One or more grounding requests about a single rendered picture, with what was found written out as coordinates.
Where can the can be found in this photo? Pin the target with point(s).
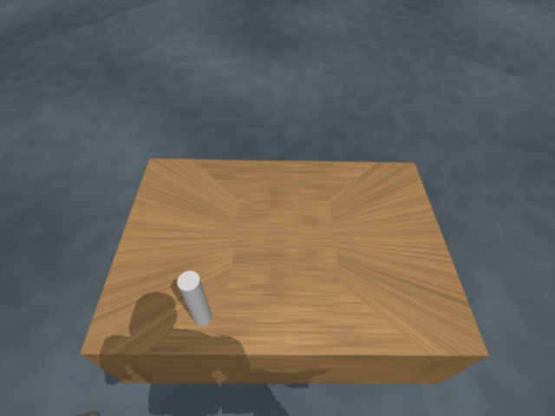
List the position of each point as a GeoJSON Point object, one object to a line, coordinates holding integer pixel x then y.
{"type": "Point", "coordinates": [194, 295]}

